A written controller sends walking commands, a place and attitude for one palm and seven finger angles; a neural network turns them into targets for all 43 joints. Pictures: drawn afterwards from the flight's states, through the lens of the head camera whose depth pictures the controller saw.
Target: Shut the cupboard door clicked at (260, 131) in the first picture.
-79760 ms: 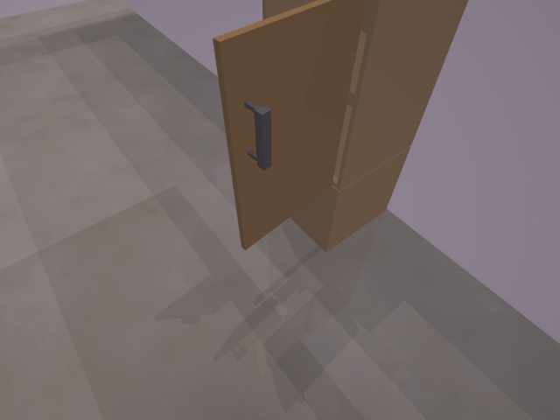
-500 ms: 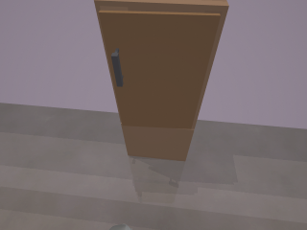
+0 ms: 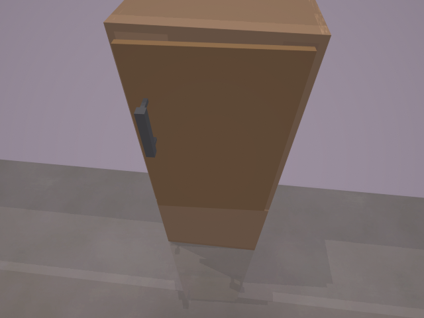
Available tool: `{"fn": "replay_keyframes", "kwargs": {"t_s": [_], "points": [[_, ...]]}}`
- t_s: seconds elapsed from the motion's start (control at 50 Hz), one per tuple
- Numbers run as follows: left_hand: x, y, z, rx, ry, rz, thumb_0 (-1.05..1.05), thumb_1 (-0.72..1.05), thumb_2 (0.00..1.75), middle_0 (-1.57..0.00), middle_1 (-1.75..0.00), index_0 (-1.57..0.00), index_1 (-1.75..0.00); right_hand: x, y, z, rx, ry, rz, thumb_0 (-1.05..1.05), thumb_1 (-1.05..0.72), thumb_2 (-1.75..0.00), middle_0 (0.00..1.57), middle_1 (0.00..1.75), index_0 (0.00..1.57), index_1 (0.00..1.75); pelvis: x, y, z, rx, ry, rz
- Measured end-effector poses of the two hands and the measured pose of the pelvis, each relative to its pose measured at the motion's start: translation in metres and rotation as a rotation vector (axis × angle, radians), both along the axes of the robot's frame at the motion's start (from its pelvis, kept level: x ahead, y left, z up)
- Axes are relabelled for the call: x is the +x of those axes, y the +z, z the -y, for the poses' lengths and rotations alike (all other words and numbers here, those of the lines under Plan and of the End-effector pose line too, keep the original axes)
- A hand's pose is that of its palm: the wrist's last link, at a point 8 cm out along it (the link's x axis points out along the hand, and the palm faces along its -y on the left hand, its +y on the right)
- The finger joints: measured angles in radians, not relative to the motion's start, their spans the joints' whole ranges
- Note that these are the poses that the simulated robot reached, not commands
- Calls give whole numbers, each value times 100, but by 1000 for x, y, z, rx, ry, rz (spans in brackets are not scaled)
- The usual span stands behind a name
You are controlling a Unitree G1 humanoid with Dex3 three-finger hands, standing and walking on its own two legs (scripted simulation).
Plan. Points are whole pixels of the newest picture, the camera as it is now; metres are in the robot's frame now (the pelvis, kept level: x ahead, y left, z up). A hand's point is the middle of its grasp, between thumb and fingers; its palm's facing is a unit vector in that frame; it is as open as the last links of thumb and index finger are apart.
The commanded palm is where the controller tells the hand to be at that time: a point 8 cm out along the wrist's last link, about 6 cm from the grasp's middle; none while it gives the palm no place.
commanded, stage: come to a stop and stand still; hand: left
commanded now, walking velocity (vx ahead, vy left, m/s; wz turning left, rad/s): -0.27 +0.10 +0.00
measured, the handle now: (148, 128) +0.50 +0.18 +0.06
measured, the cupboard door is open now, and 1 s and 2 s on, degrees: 3 3 3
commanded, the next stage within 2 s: look again from close up in 0.78 s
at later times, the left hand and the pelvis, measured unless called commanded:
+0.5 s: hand out of the picture +0.06 +0.19 -0.18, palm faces +0.08 -0.98 -0.20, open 7.4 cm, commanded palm none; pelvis +0.00 +0.00 +0.00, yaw +1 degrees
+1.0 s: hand out of the picture -0.02 +0.14 -0.17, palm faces +0.01 -0.99 -0.16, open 7.4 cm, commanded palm none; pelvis -0.01 -0.01 +0.00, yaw +1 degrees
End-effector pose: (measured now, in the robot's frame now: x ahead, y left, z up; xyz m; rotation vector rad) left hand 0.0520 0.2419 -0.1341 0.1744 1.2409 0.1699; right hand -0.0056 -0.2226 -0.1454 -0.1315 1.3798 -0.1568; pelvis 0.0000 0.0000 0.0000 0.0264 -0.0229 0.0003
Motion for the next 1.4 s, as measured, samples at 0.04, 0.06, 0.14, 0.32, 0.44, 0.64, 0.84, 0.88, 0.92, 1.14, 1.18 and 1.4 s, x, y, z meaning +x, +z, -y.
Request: {"fn": "replay_keyframes", "kwargs": {"t_s": [0.04,0.06,0.14,0.32,0.44,0.64,0.84,0.88,0.92,1.14,1.18,1.4], "points": [[15,0,6,20,-10,10,1,92,90,-19,-30,-20,-30,3,-8,5,21,-19,-27,0,-92,-90,20,30,21,30,10,-4,8,9,-6,2],[21,2,10,23,-18,5,1,92,90,-19,-30,-20,-30,6,-9,7,29,-29,-35,1,-92,-90,20,30,21,29,14,-3,10,4,-3,0],[40,4,23,17,-33,-3,1,91,90,-19,-30,-20,-30,18,-9,14,34,-47,-47,1,-92,-90,20,30,20,29,26,-1,16,-7,7,-15],[42,-8,20,-32,24,21,0,90,90,-20,-30,-20,-30,51,7,22,-54,12,6,1,-91,-90,20,30,20,29,16,-1,4,-11,37,-17],[13,-15,3,-37,52,-31,0,90,90,-20,-30,-20,-30,63,16,12,-82,55,85,1,-91,-90,20,30,20,29,7,-1,-2,-18,24,-5],[-55,-2,14,-3,55,-144,0,91,90,-19,-30,-20,-30,65,6,9,3,39,136,0,-92,-89,20,30,21,30,-3,4,10,-16,15,0],[-81,-5,49,-74,64,-196,1,90,90,-19,-30,-20,-30,10,10,21,-9,17,-1,0,-92,-90,20,30,20,29,-2,10,18,-22,17,6],[-79,-6,55,-87,63,-193,1,90,90,-20,-30,-20,-30,-4,10,21,-10,11,-37,0,-92,-90,20,30,20,29,-2,10,19,-23,18,8],[-78,-8,58,-80,43,-177,1,91,90,-20,-30,-20,-30,-14,9,20,-7,8,-57,1,-92,-90,20,30,20,29,-5,8,18,-36,16,1],[-60,-6,25,-19,9,-124,1,91,90,-20,-30,-20,-30,-28,-6,-15,61,0,-36,1,-91,-90,20,30,20,29,-7,-1,3,-24,18,1],[-55,-4,19,-7,8,-113,1,91,90,-20,-30,-20,-30,-25,-8,-22,75,4,-30,1,-91,-90,20,30,20,29,-6,0,1,-21,16,-1],[-42,-3,12,-5,4,-105,0,91,90,-19,-30,-20,-30,-1,-5,-15,46,18,-7,2,-92,-90,20,30,21,29,1,1,-4,-12,4,-7]]}}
